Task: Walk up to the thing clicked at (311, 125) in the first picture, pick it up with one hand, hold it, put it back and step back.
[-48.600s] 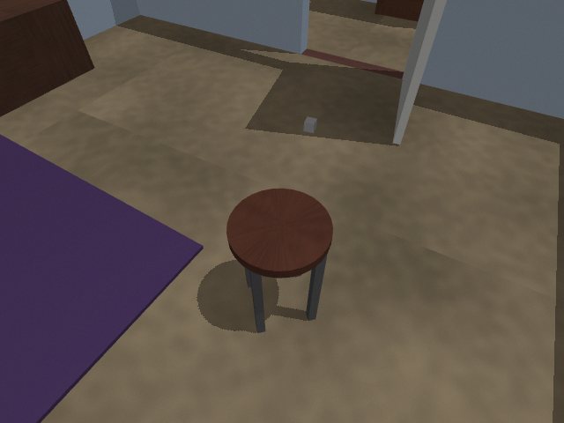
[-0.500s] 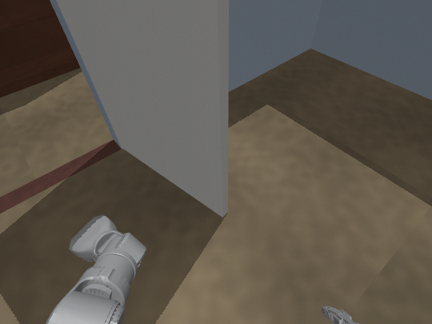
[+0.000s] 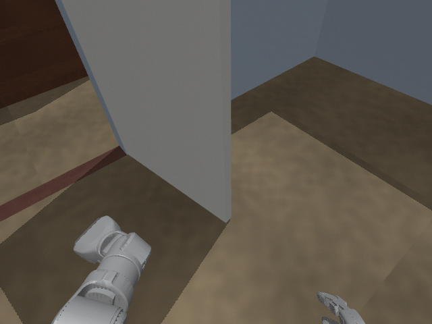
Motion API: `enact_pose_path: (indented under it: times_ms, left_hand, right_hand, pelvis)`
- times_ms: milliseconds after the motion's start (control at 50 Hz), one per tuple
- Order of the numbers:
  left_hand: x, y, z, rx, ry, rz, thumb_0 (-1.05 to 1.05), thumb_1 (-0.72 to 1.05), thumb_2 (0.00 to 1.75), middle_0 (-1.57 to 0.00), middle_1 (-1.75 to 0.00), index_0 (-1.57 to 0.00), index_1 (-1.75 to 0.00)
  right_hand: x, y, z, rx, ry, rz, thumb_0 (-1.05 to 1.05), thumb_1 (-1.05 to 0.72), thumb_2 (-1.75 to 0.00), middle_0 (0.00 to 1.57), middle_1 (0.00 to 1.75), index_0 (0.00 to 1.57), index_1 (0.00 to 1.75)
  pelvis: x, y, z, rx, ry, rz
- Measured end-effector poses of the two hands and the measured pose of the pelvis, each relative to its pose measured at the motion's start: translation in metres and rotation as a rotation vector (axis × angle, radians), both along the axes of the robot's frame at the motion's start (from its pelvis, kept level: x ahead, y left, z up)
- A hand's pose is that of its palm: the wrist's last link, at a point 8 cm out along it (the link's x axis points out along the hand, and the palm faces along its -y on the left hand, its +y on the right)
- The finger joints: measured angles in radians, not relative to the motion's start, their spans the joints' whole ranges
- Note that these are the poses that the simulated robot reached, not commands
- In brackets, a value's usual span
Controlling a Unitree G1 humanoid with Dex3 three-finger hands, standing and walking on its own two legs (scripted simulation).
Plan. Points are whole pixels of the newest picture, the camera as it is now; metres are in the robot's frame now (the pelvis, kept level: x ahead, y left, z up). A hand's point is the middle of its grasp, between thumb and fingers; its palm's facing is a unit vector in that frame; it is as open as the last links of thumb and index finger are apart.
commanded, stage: hold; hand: left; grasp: from above
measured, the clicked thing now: (117, 256) +0.30 +0.23 -0.09
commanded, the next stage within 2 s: crouch in 0.68 s
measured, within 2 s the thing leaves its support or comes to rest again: neither
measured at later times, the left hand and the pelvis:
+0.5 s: hand (110, 254) +0.29 +0.23 -0.05, palm faces -0.22 -0.39 -0.89, open 9.3 cm; pelvis +0.00 +0.00 +0.00, yaw +0 degrees
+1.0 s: hand (108, 257) +0.29 +0.24 -0.06, palm faces -0.26 -0.39 -0.88, open 9.3 cm; pelvis +0.00 +0.00 +0.00, yaw +0 degrees
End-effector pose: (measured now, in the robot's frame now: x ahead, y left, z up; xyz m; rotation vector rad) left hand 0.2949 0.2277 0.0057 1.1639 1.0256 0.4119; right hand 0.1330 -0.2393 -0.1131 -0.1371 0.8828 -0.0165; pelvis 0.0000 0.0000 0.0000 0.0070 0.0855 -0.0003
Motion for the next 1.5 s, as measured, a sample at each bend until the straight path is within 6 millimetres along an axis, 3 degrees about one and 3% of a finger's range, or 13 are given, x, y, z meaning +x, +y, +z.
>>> enact_pose_path:
  times_ms: [340,820,980,1100,1240,1360,1500]
  left_hand:
    - [-0.005,0.004,0.001,-0.011,0.002,0.011,-0.02,0.05,0.51,-0.81,-0.41,-0.78,-0.46]
    - [-0.003,0.016,0.007,-0.006,-0.003,0.009,-0.02,0.04,0.50,-0.84,-0.38,-0.81,-0.43]
    - [-0.005,0.015,-0.001,-0.009,0.026,-0.012,-0.01,0.10,0.47,-0.77,-0.44,-0.76,-0.46]
    - [-0.009,0.016,-0.027,-0.020,0.084,-0.063,-0.01,0.11,0.46,-0.74,-0.48,-0.73,-0.49]
    - [-0.012,0.021,-0.075,0.020,0.103,-0.124,-0.01,0.11,0.45,-0.73,-0.52,-0.73,-0.51]
    - [-0.005,0.031,-0.134,0.076,0.065,-0.106,-0.01,0.11,0.46,-0.72,-0.51,-0.73,-0.51]
    - [0.010,0.037,-0.214,0.059,0.015,-0.076,-0.01,0.10,0.49,-0.72,-0.51,-0.72,-0.50]
  right_hand:
    - [0.013,0.010,0.006,0.011,-0.031,0.026,0.02,-0.91,-0.90,0.20,0.30,0.20,0.30]
    - [0.015,0.015,0.007,0.011,-0.037,0.031,0.02,-0.91,-0.90,0.20,0.30,0.20,0.30]
    - [0.013,0.013,0.008,0.002,-0.043,0.029,0.02,-0.89,-0.89,0.20,0.30,0.20,0.30]
    - [-0.002,0.007,0.005,-0.018,-0.017,0.011,0.01,-0.88,-0.89,0.20,0.30,0.20,0.30]
    - [-0.044,-0.007,-0.016,-0.071,0.090,-0.027,0.01,-0.88,-0.89,0.20,0.30,0.20,0.30]
    - [-0.089,-0.022,-0.062,-0.126,0.208,-0.049,0.01,-0.89,-0.89,0.20,0.30,0.20,0.30]
    - [-0.133,-0.024,-0.137,-0.135,0.327,-0.069,0.01,-0.89,-0.89,0.20,0.30,0.20,0.29]
  pelvis:
    - [-0.001,0.002,0.001,0.000,-0.008,0.000]
    - [0.000,0.005,0.002,-0.002,-0.014,0.004]
    - [-0.002,0.005,0.002,-0.002,-0.009,0.008]
    - [-0.005,0.005,-0.002,-0.003,0.017,0.007]
    - [-0.014,0.005,-0.021,-0.011,0.109,0.001]
    - [-0.032,0.007,-0.068,-0.022,0.237,-0.011]
    - [-0.056,0.009,-0.137,-0.041,0.380,-0.015]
